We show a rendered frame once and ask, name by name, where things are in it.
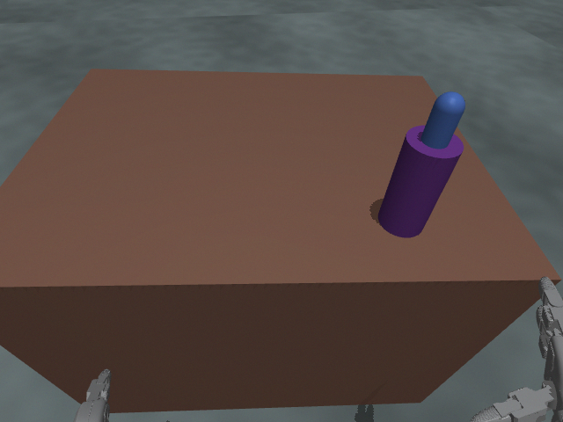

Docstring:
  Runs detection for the left robot hand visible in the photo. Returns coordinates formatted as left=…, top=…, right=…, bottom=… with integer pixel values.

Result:
left=73, top=369, right=111, bottom=422

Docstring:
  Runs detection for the bottle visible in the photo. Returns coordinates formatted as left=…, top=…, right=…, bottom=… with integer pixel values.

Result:
left=378, top=91, right=465, bottom=238

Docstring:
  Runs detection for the right robot hand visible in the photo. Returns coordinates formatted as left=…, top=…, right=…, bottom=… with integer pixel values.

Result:
left=470, top=276, right=563, bottom=422

